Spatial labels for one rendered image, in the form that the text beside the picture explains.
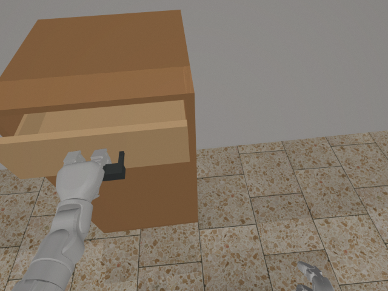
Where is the robot right hand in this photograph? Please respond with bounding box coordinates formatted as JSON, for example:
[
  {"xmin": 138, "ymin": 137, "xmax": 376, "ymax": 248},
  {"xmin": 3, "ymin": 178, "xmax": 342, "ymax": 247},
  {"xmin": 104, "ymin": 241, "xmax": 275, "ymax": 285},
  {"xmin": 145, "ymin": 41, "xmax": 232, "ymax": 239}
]
[{"xmin": 296, "ymin": 261, "xmax": 335, "ymax": 291}]

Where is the handle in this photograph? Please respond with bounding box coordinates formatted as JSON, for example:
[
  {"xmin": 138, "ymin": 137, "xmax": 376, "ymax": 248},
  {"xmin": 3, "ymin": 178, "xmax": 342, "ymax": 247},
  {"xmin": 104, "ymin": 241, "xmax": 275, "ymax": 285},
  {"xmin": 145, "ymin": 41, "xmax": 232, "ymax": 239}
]
[{"xmin": 102, "ymin": 151, "xmax": 125, "ymax": 181}]

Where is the left robot forearm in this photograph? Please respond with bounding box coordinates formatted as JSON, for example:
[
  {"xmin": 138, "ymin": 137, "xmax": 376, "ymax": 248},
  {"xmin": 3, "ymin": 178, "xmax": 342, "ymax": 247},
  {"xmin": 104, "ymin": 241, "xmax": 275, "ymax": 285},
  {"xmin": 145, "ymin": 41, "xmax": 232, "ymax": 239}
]
[{"xmin": 12, "ymin": 198, "xmax": 93, "ymax": 291}]

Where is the robot left hand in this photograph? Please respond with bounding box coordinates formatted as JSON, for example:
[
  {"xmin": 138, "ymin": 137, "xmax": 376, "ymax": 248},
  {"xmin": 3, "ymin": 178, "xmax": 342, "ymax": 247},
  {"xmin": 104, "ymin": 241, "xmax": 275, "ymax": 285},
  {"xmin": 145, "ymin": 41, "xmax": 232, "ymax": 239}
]
[{"xmin": 56, "ymin": 149, "xmax": 112, "ymax": 203}]

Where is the cabinet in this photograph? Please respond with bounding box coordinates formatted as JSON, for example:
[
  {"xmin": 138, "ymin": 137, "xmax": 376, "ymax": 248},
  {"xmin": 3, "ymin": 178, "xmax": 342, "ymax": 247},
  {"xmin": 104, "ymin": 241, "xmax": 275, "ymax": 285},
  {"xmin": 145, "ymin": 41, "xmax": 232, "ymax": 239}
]
[{"xmin": 0, "ymin": 10, "xmax": 198, "ymax": 233}]

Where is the drawer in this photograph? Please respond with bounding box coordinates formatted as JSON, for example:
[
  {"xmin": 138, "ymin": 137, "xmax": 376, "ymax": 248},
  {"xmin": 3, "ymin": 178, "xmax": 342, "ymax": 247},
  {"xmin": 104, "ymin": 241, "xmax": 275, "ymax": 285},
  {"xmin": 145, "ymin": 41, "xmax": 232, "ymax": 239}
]
[{"xmin": 0, "ymin": 100, "xmax": 190, "ymax": 179}]

